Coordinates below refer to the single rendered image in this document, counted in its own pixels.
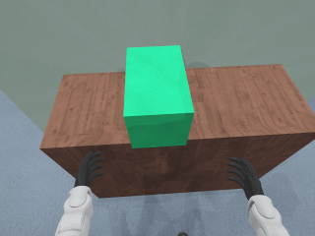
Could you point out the carton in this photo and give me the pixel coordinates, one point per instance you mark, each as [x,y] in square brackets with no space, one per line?
[158,108]

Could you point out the pedestal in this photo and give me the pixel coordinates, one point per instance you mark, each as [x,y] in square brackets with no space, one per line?
[253,111]

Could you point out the robot left forearm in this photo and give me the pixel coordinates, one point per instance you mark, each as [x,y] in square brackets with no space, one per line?
[78,210]

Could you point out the right robot hand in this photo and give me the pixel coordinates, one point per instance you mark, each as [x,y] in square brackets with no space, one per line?
[249,180]

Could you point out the robot right forearm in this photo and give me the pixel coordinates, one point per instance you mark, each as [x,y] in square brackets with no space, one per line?
[264,218]

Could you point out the left robot hand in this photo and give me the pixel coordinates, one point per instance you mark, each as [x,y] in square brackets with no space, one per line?
[84,175]

